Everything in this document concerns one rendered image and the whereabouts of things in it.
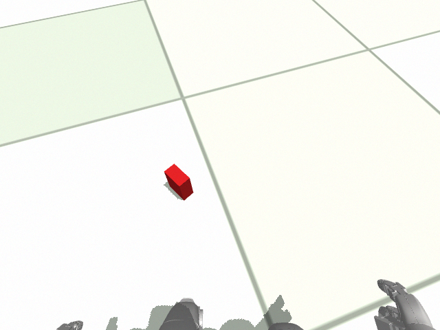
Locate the right robot hand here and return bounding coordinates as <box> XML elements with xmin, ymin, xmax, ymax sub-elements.
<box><xmin>374</xmin><ymin>279</ymin><xmax>433</xmax><ymax>330</ymax></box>

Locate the carton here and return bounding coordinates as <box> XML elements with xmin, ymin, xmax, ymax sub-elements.
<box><xmin>164</xmin><ymin>164</ymin><xmax>193</xmax><ymax>200</ymax></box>

